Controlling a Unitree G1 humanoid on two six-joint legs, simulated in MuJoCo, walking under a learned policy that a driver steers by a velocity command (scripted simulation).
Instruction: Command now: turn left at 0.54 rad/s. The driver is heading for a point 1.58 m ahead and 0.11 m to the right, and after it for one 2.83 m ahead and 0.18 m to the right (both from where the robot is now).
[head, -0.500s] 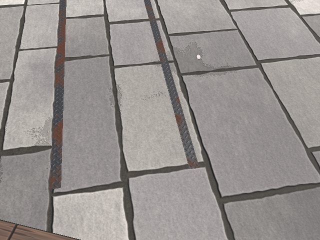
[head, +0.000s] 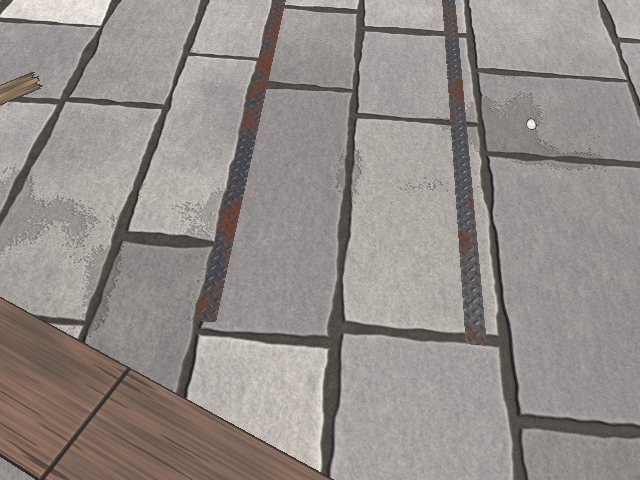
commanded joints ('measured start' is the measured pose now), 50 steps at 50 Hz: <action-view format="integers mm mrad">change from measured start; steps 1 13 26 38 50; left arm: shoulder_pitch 16 52 57 106 -174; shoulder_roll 140 73 147 -58 -56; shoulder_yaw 41 14 12 -22 -38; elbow -26 17 70 -63 -47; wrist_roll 3 -40 -32 -7 -5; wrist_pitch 10 131 85 55 -21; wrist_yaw -22 -58 -72 -68 -174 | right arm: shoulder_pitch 21 13 -35 262 363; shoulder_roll -160 -136 -114 -87 -41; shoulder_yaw -62 -23 10 -11 62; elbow -77 -60 2 83 154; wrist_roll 12 33 28 -22 -59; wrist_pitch -43 102 119 -38 -67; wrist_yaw -9 -97 -136 -41 -89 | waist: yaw -12 -14 -19 -39 -148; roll -72 128 -193 65 57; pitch -131 -135 -49 -159 44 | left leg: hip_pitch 147 84 -56 480 400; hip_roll -53 131 -125 179 196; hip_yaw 16 -249 -86 -205 65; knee -201 -236 258 -245 -485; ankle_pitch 305 587 -249 117 433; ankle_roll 110 185 7 241 196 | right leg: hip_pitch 8 -318 -161 -485 -811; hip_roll -234 47 -202 137 33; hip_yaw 132 205 678 493 191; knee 32 650 -66 355 556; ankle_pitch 42 -150 246 -340 211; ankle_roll -153 20 -271 -121 -43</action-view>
